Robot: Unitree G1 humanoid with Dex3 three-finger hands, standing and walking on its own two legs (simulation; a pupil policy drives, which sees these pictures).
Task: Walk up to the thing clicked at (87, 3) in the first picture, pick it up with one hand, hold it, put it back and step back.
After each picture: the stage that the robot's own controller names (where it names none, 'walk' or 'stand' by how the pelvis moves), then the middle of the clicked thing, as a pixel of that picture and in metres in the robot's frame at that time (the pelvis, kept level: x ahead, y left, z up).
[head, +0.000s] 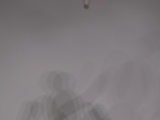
stand; (86, 0) +2.30 -0.06 -0.66
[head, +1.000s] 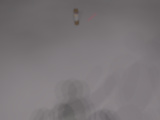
walk; (76, 17) +2.16 +0.22 -0.64
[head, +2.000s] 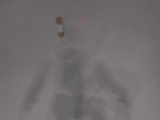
walk; (60, 27) +1.51 +0.35 -0.65
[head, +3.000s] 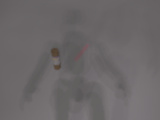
walk; (56, 59) +1.01 +0.31 -0.64
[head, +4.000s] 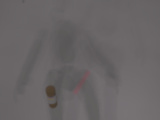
walk; (51, 97) +0.61 +0.21 -0.63
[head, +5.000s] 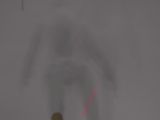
stand; out of the picture +0.41 +0.17 -0.62
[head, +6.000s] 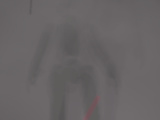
stand; out of the picture +0.38 +0.16 -0.65
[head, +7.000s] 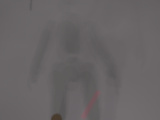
stand; out of the picture +0.41 +0.17 -0.65
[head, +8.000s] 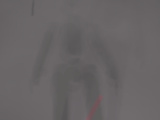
stand; out of the picture +0.38 +0.17 -0.66
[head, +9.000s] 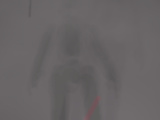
stand; out of the picture +0.38 +0.18 -0.66
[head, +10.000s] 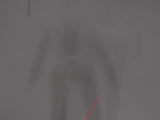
stand; out of the picture +0.37 +0.18 -0.66
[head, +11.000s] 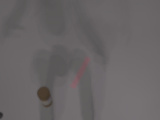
go down; (45, 98) +0.41 +0.18 -0.53
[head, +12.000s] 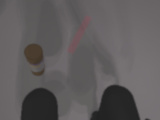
go down; (36, 62) +0.47 +0.18 -0.28
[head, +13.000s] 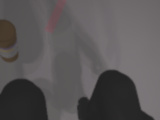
close in; (6, 45) +0.46 +0.20 -0.20
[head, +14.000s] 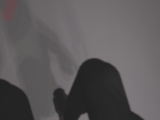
close; out of the picture +0.46 +0.23 -0.17
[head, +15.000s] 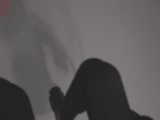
lift; out of the picture +0.44 +0.24 -0.17
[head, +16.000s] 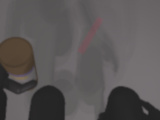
lift; (23, 70) +0.34 +0.20 -0.01
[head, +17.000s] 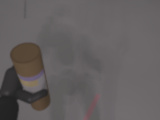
hold; (34, 81) +0.31 +0.16 +0.10
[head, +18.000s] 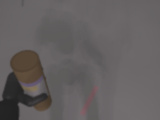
hold; (35, 85) +0.32 +0.16 +0.05
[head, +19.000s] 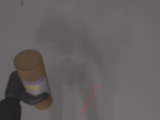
crouch; (37, 84) +0.32 +0.16 +0.05
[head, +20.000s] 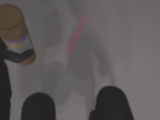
crouch; (19, 41) +0.46 +0.17 -0.03
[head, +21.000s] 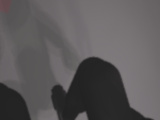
lower; out of the picture +0.46 +0.25 -0.17
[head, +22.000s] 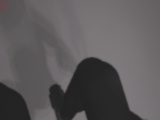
lower; out of the picture +0.47 +0.26 -0.17
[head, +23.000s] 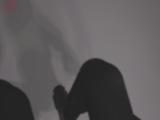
lower; out of the picture +0.46 +0.25 -0.16
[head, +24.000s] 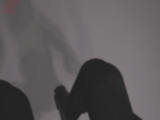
lower; out of the picture +0.45 +0.25 -0.17
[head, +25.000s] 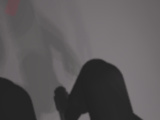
loosen; out of the picture +0.44 +0.22 -0.16
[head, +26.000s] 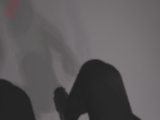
withdraw; out of the picture +0.45 +0.23 -0.18
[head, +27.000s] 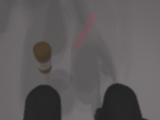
walk; (43, 60) +0.47 +0.17 -0.28
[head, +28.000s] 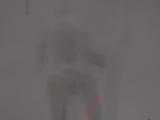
stand; out of the picture +0.38 +0.14 -0.59
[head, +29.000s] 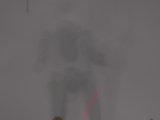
stand; out of the picture +0.40 +0.15 -0.60
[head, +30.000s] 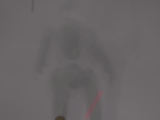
stand; out of the picture +0.40 +0.15 -0.62
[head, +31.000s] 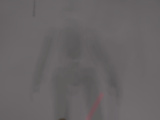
walk; out of the picture +0.40 +0.15 -0.65
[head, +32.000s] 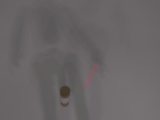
walk; (65, 97) +0.52 +0.08 -0.64
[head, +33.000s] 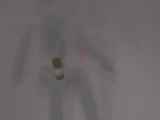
walk; (58, 69) +0.77 +0.23 -0.62
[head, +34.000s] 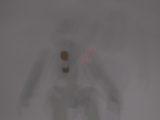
stand; (64, 62) +1.04 +0.20 -0.63
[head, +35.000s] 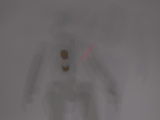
stand; (64, 61) +1.02 +0.19 -0.66
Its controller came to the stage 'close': yes
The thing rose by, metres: 0.71
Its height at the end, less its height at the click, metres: +0.00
